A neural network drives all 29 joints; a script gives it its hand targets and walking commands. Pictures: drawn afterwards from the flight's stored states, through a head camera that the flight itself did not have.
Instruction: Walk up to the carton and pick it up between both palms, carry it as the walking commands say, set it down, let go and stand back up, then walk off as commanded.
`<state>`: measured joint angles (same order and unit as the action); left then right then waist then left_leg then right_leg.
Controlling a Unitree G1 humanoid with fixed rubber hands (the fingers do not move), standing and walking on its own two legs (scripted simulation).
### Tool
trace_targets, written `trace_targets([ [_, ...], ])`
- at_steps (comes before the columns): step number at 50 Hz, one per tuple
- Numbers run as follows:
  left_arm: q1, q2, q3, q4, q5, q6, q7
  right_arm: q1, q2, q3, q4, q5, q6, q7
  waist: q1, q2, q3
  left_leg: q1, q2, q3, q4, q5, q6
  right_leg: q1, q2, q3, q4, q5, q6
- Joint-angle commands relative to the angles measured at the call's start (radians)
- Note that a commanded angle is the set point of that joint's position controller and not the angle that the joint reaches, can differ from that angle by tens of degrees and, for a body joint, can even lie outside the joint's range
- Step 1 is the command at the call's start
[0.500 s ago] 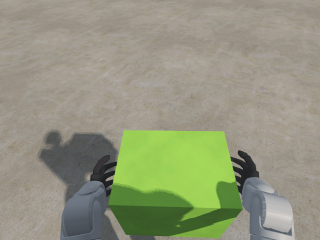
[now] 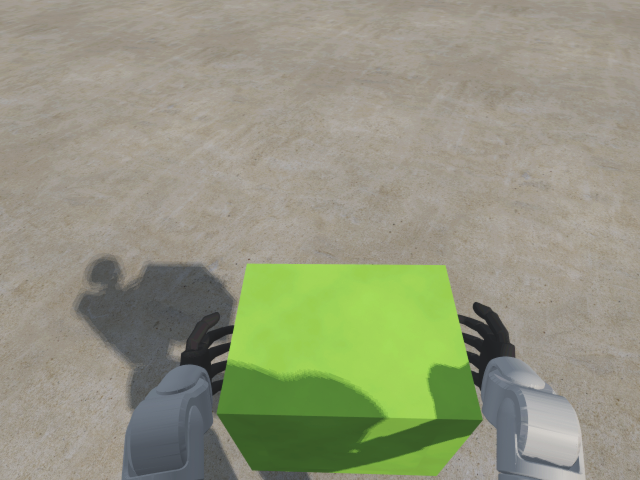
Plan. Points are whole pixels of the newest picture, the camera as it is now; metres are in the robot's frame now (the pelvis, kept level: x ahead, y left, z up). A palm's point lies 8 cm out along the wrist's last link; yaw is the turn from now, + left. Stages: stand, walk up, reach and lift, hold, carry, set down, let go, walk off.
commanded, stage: carry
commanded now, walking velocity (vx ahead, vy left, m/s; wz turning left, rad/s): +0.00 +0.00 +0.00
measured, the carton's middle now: (344, 372) +0.28 -0.01 -0.01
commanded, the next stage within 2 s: none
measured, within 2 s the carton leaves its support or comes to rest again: neither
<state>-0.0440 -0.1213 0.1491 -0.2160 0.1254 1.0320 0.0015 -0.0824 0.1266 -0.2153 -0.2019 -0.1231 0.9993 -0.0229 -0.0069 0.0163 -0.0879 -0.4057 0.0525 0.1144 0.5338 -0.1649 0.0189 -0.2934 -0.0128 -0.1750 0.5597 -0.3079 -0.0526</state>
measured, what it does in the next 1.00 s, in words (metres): shifts its weight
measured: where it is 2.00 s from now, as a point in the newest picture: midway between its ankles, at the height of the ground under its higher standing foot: outside the picture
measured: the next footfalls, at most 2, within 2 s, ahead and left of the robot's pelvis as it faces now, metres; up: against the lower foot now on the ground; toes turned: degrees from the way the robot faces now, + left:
none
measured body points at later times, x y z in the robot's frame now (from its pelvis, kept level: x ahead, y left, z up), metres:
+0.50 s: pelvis +0.01 +0.04 -0.01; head +0.00 +0.04 +0.44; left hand +0.26 +0.20 +0.06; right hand +0.27 -0.14 +0.06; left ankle +0.06 +0.14 -0.73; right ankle +0.00 -0.08 -0.73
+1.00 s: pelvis +0.00 +0.07 +0.00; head -0.01 +0.07 +0.45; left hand +0.25 +0.25 +0.06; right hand +0.27 -0.10 +0.06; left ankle +0.06 +0.14 -0.73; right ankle +0.00 -0.08 -0.73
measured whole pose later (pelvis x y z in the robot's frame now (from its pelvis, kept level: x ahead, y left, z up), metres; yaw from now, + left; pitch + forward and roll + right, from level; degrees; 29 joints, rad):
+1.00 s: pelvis +0.00 +0.07 +0.00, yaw +1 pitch +3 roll -1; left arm -0.07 -0.11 0.15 -0.29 0.12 1.13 0.01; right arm -0.11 0.13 -0.21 -0.25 -0.12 1.08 -0.02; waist 0.00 0.01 -0.10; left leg -0.40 -0.01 0.14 0.50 -0.17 0.08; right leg -0.30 -0.11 -0.15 0.53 -0.27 0.04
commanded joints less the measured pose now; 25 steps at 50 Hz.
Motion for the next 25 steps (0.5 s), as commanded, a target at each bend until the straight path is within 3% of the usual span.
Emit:
trace_targets([
  [1,-0.608,-0.730,-0.667,-0.206,-0.334,-0.032,-0.179,-0.544,0.768,0.762,-0.178,0.356,0.001,0.195,0.003,-0.036,-0.304,0.139,0.112,-0.112,-0.041,0.114,0.016,0.084,-0.159,0.167,-0.122,0.215,0.028],
  [2,-0.657,-0.752,-0.786,-0.458,-0.459,0.001,-0.172,-0.558,0.793,0.877,-0.422,0.461,0.036,0.183,0.004,-0.032,-0.330,0.133,0.114,-0.118,-0.047,0.096,0.021,0.110,-0.165,0.166,-0.123,0.225,0.011],
  [3,-0.570,-0.719,-0.599,-0.085,-0.289,-0.003,-0.177,-0.466,0.742,0.681,-0.051,0.296,0.029,0.189,0.003,0.016,-0.354,0.152,0.118,-0.130,-0.049,0.096,0.027,0.110,-0.161,0.176,-0.108,0.213,0.008],
  [4,-0.496,-0.694,-0.618,-0.129,-0.285,-0.029,-0.178,-0.455,0.731,0.702,-0.104,0.315,0.006,0.192,0.003,0.004,-0.369,0.158,0.105,-0.121,-0.047,0.089,0.028,0.111,-0.171,0.188,-0.103,0.203,0.009],
  [5,-0.622,-0.719,-0.744,-0.376,-0.395,-0.020,-0.177,-0.549,0.754,0.817,-0.344,0.415,0.020,0.190,0.003,-0.006,-0.343,0.143,0.115,-0.123,-0.049,0.062,0.029,0.113,-0.173,0.187,-0.115,0.211,0.009],
  [6,-0.607,-0.733,-0.684,-0.229,-0.347,0.006,-0.177,-0.498,0.773,0.763,-0.174,0.365,0.044,0.192,0.004,0.003,-0.308,0.158,0.117,-0.118,-0.066,0.109,0.021,0.075,-0.164,0.166,-0.110,0.171,0.011],
  [7,-0.591,-0.697,-0.659,-0.229,-0.329,-0.006,-0.176,-0.436,0.746,0.728,-0.118,0.331,0.039,0.193,0.006,-0.020,-0.349,0.156,0.120,-0.127,-0.064,0.117,0.026,0.097,-0.164,0.162,-0.116,0.169,0.009],
  [8,-0.538,-0.660,-0.579,-0.062,-0.257,-0.032,-0.175,-0.450,0.714,0.659,-0.030,0.274,0.001,0.196,0.006,-0.020,-0.334,0.165,0.112,-0.117,-0.054,0.123,0.029,0.076,-0.155,0.158,-0.111,0.167,0.013],
  [9,-0.541,-0.698,-0.695,-0.309,-0.363,-0.029,-0.172,-0.525,0.720,0.793,-0.330,0.385,0.005,0.186,0.006,-0.052,-0.336,0.172,0.123,-0.129,-0.060,0.161,0.027,0.089,-0.156,0.160,-0.109,0.219,0.018],
  [10,-0.588,-0.713,-0.669,-0.242,-0.356,-0.009,-0.174,-0.520,0.773,0.771,-0.216,0.376,0.024,0.190,0.010,-0.053,-0.322,0.136,0.125,-0.119,-0.050,0.131,0.024,0.107,-0.162,0.158,-0.114,0.253,0.030],
  [11,-0.575,-0.718,-0.628,-0.106,-0.292,-0.017,-0.183,-0.513,0.729,0.710,-0.093,0.310,0.018,0.196,0.002,-0.015,-0.298,0.138,0.107,-0.112,-0.072,0.060,0.016,0.068,-0.159,0.165,-0.120,0.122,0.018],
  [12,-0.547,-0.674,-0.582,-0.060,-0.263,-0.052,-0.183,-0.457,0.708,0.646,-0.009,0.267,-0.015,0.200,0.005,0.029,-0.298,0.147,0.092,-0.109,-0.062,0.060,0.018,0.058,-0.182,0.198,-0.146,0.129,0.025],
  [13,-0.634,-0.752,-0.740,-0.308,-0.375,-0.035,-0.184,-0.531,0.788,0.813,-0.255,0.388,0.002,0.202,0.005,0.001,-0.306,0.111,0.072,-0.108,-0.050,0.048,0.013,0.099,-0.209,0.216,-0.145,0.157,0.016],
  [14,-0.669,-0.791,-0.800,-0.418,-0.455,0.017,-0.187,-0.551,0.847,0.895,-0.351,0.471,0.057,0.203,0.006,-0.062,-0.278,0.044,0.070,-0.104,0.001,-0.023,0.005,0.114,-0.256,0.270,-0.175,0.121,0.008],
  [16,-0.600,-0.803,-0.763,-0.331,-0.438,0.092,-0.177,-0.563,0.835,0.888,-0.368,0.473,0.124,0.199,0.011,-0.151,-0.292,-0.044,0.042,-0.076,0.139,-0.198,-0.013,0.135,-0.372,0.372,-0.182,0.210,-0.052],
  [17,-0.612,-0.815,-0.768,-0.362,-0.447,0.111,-0.177,-0.538,0.814,0.894,-0.381,0.469,0.148,0.198,0.008,-0.167,-0.292,-0.095,0.037,-0.071,0.165,-0.250,-0.016,0.182,-0.409,0.395,-0.151,0.410,-0.088],
  [18,-0.593,-0.790,-0.760,-0.355,-0.430,0.126,-0.178,-0.467,0.813,0.868,-0.303,0.457,0.166,0.201,0.003,-0.142,-0.285,-0.120,0.031,-0.067,0.161,-0.299,-0.008,0.207,-0.442,0.376,-0.110,0.581,-0.103],
  [19,-0.569,-0.772,-0.778,-0.371,-0.422,0.129,-0.172,-0.460,0.806,0.859,-0.321,0.454,0.167,0.206,0.004,-0.117,-0.309,-0.095,0.026,-0.054,0.202,-0.260,-0.015,0.191,-0.441,0.365,-0.094,0.668,-0.095],
  [20,-0.540,-0.770,-0.763,-0.340,-0.404,0.137,-0.171,-0.485,0.797,0.862,-0.320,0.452,0.175,0.208,0.004,-0.174,-0.318,-0.067,0.025,-0.051,0.120,-0.237,-0.016,0.209,-0.388,0.284,-0.061,0.709,-0.071],
  [21,-0.536,-0.777,-0.766,-0.341,-0.399,0.141,-0.166,-0.463,0.804,0.851,-0.301,0.443,0.181,0.212,0.000,-0.150,-0.329,0.048,0.010,-0.028,-0.004,-0.117,-0.011,0.133,-0.326,0.196,-0.028,0.629,-0.023],
  [22,-0.529,-0.749,-0.760,-0.356,-0.397,0.137,-0.170,-0.500,0.807,0.855,-0.315,0.458,0.174,0.216,0.005,-0.130,-0.344,0.115,-0.001,-0.006,-0.072,-0.030,-0.006,0.133,-0.263,0.157,0.012,0.580,0.022],
  [23,-0.555,-0.770,-0.753,-0.310,-0.389,0.142,-0.167,-0.563,0.826,0.853,-0.295,0.458,0.176,0.222,0.009,-0.093,-0.318,0.188,0.035,-0.038,-0.090,0.092,-0.002,0.061,-0.224,0.142,0.025,0.429,0.060],
  [24,-0.545,-0.755,-0.748,-0.332,-0.397,0.138,-0.171,-0.535,0.824,0.856,-0.293,0.467,0.175,0.226,0.013,-0.035,-0.337,0.210,0.114,-0.123,-0.080,0.310,0.020,0.036,-0.175,0.099,0.037,0.239,0.089],
  [25,-0.517,-0.750,-0.744,-0.296,-0.392,0.145,-0.175,-0.526,0.819,0.856,-0.273,0.466,0.177,0.224,0.017,0.064,-0.365,0.222,0.177,-0.167,-0.048,0.420,0.041,0.032,-0.147,0.068,0.057,0.082,0.107],
])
